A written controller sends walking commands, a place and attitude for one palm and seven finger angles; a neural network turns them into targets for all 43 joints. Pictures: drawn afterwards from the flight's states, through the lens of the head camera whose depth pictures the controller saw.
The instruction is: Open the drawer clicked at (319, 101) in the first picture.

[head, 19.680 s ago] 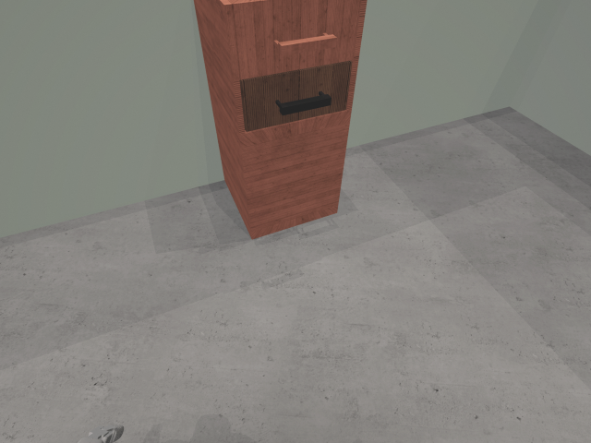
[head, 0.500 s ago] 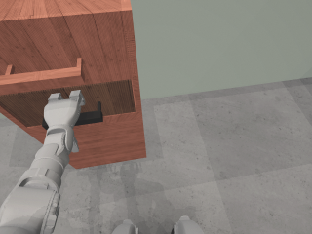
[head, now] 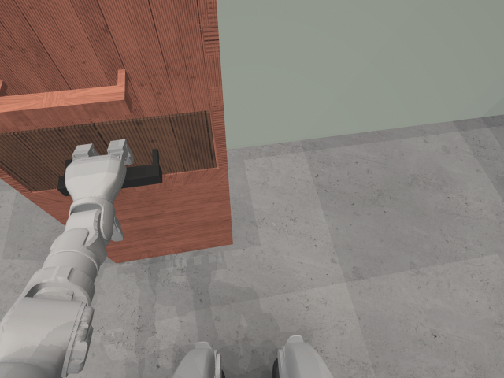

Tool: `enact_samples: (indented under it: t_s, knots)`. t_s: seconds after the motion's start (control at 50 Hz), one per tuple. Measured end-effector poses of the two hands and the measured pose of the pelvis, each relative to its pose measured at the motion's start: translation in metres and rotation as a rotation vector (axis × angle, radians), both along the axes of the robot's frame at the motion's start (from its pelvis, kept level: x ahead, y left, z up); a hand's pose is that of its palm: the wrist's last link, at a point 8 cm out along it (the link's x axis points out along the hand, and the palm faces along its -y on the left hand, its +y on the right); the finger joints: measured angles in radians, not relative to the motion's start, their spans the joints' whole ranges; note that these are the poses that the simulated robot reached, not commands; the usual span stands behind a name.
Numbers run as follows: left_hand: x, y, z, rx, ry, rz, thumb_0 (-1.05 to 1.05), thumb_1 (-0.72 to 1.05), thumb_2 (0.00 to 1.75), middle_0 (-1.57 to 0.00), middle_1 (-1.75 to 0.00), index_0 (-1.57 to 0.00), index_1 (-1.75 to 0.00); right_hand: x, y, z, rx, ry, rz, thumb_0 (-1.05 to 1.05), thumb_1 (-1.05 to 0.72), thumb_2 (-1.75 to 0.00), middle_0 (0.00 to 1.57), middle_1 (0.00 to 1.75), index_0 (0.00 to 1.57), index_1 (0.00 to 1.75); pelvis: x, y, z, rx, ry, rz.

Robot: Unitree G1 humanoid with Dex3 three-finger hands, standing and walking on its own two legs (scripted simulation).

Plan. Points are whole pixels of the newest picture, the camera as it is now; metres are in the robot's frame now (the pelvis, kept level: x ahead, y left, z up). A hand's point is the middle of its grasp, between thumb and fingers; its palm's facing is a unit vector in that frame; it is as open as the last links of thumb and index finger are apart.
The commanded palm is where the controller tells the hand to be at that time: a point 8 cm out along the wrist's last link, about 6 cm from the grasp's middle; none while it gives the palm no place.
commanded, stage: lower the fingers behind the handle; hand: left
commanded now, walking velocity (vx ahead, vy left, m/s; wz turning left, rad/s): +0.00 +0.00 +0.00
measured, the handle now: (112, 169) +0.49 +0.26 -0.05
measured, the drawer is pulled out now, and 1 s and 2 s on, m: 0.00 0.00 0.03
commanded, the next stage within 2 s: close the thumb around the handle in 0.76 s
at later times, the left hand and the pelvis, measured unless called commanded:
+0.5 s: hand (117, 193) +0.44 +0.24 -0.06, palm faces -0.03 -0.02 -1.00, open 13.8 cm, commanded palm +0.43 +0.23 -0.01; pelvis -0.01 +0.00 -0.02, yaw +0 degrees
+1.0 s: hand (115, 195) +0.44 +0.25 -0.07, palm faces -0.04 -0.02 -1.00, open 13.3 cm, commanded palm +0.43 +0.24 -0.01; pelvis -0.01 +0.00 -0.02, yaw +0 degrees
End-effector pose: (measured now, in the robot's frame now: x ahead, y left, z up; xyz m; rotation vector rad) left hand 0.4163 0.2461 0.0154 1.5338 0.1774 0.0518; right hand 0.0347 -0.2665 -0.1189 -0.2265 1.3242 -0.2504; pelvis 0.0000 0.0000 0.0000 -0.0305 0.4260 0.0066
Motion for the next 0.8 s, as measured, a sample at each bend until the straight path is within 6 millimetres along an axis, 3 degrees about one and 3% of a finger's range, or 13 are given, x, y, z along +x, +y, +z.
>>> enact_samples:
  t_s: [0.3, 0.46, 0.8]
  knots:
    - [-0.004, -0.004, -0.026, 0.015, -0.042, 0.021, -0.01, -0.49, 0.3, -0.32, -1.2, -0.32, -1.2, -0.008, 0.007, -0.018, 0.015, 0.029, 0.009, 0.0, -0.91, -0.9, 0.21, 0.3, 0.2, 0.3, -0.008, 0.006, -0.016, -0.011, 0.029, 0.002]
    - [0.007, -0.005, -0.022, 0.015, -0.051, 0.022, 0.0, -0.49, 0.3, -0.32, -1.21, -0.33, -1.21, -0.011, 0.008, -0.021, 0.012, 0.022, 0.009, 0.0, -0.91, -0.9, 0.21, 0.3, 0.2, 0.3, -0.01, 0.004, -0.02, -0.011, 0.039, 0.001]
    - [0.006, 0.002, -0.029, 0.01, -0.035, 0.01, 0.0, -0.49, 0.3, -0.32, -1.21, -0.32, -1.21, -0.015, -0.005, -0.022, -0.019, 0.037, 0.011, 0.0, -0.91, -0.9, 0.21, 0.3, 0.2, 0.3, -0.01, 0.0, -0.025, -0.011, 0.055, 0.002]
